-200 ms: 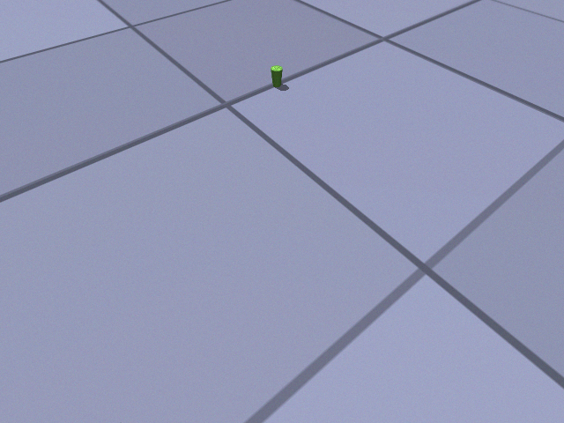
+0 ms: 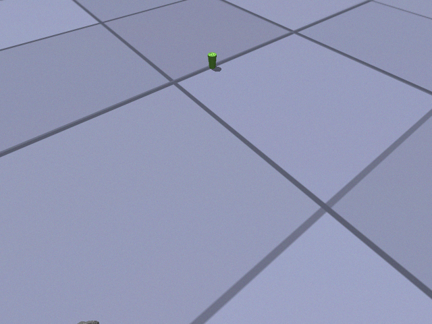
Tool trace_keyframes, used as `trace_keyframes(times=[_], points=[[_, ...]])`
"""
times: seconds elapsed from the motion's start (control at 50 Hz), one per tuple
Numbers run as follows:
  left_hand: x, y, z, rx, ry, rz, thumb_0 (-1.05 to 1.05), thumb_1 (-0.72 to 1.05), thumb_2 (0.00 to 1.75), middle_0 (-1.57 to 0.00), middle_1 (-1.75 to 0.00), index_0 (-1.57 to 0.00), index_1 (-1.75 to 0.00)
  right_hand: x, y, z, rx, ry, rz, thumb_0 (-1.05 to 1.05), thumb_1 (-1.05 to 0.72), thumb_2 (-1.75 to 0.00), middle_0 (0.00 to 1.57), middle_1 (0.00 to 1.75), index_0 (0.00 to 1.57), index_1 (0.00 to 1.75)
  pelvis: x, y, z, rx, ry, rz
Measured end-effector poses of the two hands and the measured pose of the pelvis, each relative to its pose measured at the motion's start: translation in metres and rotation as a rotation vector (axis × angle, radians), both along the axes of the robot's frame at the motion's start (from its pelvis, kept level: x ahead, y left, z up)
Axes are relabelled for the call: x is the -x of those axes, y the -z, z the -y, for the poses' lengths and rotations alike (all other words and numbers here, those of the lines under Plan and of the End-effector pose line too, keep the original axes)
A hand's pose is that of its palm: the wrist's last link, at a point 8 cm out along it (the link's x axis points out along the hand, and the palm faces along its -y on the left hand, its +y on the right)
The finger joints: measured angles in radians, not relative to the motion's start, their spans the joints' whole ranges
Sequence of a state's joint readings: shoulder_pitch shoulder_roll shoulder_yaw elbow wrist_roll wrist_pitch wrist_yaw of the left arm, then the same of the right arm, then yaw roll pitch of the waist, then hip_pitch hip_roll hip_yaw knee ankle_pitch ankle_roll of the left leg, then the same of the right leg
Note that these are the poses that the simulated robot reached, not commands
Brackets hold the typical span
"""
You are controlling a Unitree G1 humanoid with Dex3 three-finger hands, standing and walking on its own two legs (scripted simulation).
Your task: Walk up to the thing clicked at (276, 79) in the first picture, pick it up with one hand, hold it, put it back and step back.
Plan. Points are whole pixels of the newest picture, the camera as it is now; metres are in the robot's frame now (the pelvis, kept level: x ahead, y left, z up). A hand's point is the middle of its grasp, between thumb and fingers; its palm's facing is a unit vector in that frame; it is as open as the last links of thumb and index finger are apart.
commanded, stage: stand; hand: left
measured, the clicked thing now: (212, 61) +2.24 +0.13 -0.72
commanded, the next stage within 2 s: walk up in 0.92 s
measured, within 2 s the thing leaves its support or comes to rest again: neither
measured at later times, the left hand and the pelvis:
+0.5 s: hand out of the picture +0.08 +0.25 -0.16, palm faces -0.03 -0.94 -0.34, open 7.3 cm; pelvis +0.00 +0.00 +0.00, yaw +0 degrees
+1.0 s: hand out of the picture +0.08 +0.25 -0.15, palm faces -0.10 -0.93 -0.34, open 7.3 cm; pelvis +0.01 +0.00 +0.00, yaw -4 degrees
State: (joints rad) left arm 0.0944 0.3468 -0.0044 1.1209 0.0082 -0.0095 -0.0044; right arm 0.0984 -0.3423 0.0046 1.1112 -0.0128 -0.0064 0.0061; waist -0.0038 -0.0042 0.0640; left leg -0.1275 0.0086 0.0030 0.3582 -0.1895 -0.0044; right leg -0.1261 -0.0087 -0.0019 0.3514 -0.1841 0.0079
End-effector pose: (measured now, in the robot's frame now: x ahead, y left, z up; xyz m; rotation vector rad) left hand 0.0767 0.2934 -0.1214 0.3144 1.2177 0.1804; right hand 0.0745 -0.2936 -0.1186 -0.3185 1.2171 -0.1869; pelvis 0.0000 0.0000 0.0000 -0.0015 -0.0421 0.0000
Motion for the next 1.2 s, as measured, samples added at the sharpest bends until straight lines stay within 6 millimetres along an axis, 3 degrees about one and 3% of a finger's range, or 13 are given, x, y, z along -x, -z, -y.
trace_keyframes(times=[0.92, 1.0, 1.08, 1.2], points=[[0.001, -0.001, 0.002, -0.005, -0.008, -0.01, 0.01, 0.91, 0.9, -0.2, -0.3, -0.21, -0.3, 0.0, 0.0, 0.006, 0.003, 0.0, -0.017, 0.01, -0.9, -0.9, 0.2, 0.3, 0.2, 0.3, -0.005, -0.001, 0.004, 0.0, -0.004, -0.003], [0.0, -0.005, -0.006, -0.012, 0.055, -0.045, 0.01, 0.91, 0.9, -0.2, -0.3, -0.21, -0.3, -0.007, -0.004, 0.017, -0.036, 0.04, 0.082, 0.01, -0.9, -0.9, 0.21, 0.3, 0.2, 0.3, -0.01, 0.003, 0.001, -0.022, 0.074, -0.039], [-0.028, -0.016, -0.016, -0.083, 0.148, -0.099, 0.01, 0.91, 0.9, -0.2, -0.3, -0.21, -0.3, -0.004, -0.005, 0.042, -0.026, 0.135, 0.197, 0.01, -0.9, -0.9, 0.21, 0.3, 0.2, 0.3, -0.02, 0.009, 0.003, -0.029, 0.166, -0.056], [-0.106, -0.044, -0.018, -0.184, 0.229, 0.037, 0.01, 0.91, 0.9, -0.2, -0.3, -0.21, -0.3, -0.006, 0.013, 0.09, -0.008, 0.195, 0.194, 0.01, -0.9, -0.9, 0.21, 0.3, 0.2, 0.3, -0.057, 0.024, 0.028, -0.039, 0.258, -0.038]])
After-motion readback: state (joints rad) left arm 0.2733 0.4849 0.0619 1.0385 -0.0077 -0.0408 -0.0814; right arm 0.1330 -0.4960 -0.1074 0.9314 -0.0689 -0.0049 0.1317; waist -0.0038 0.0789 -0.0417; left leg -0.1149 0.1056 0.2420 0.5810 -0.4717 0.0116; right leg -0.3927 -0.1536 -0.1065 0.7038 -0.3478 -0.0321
